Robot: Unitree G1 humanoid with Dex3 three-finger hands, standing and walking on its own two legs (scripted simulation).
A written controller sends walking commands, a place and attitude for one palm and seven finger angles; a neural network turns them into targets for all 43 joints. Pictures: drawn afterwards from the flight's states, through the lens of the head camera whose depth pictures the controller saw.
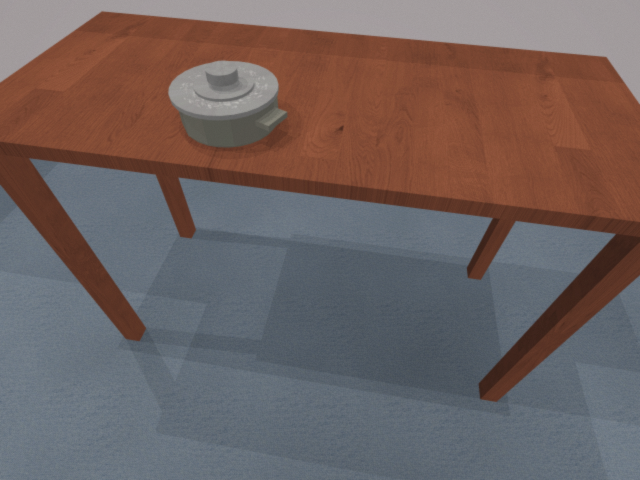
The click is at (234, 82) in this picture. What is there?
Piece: lid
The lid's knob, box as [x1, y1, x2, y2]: [205, 61, 238, 86]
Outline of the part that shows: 205,67 207,80 209,83 213,85 228,85 235,82 238,78 236,65 232,62 215,61 208,64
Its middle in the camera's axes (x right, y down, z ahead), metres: -0.17 -0.28 +0.65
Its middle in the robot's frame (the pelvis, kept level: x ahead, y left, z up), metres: +0.69 +0.21 +0.16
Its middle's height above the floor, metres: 0.93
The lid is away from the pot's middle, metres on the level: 0.00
